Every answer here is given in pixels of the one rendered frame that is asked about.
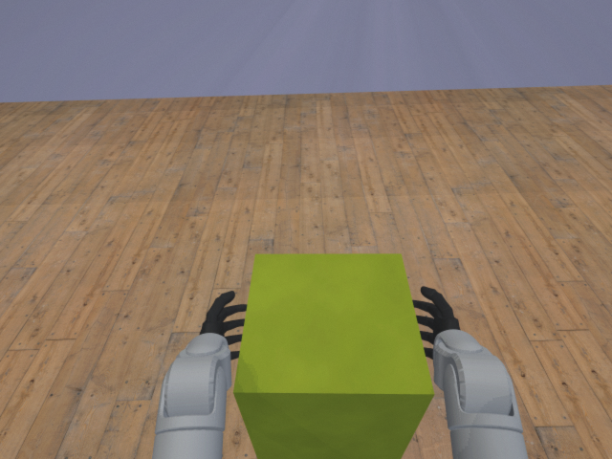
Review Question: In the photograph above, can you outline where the right robot hand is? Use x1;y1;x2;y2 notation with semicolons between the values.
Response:
412;286;460;360

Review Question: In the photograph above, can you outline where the robot right forearm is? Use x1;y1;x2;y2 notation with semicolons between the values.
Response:
433;329;528;459

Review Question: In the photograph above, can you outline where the robot left forearm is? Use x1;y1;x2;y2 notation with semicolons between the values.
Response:
152;333;231;459

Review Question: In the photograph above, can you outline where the left robot hand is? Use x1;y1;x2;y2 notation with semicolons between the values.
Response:
200;291;247;360

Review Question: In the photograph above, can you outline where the carton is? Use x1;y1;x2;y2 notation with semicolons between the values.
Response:
233;253;434;459

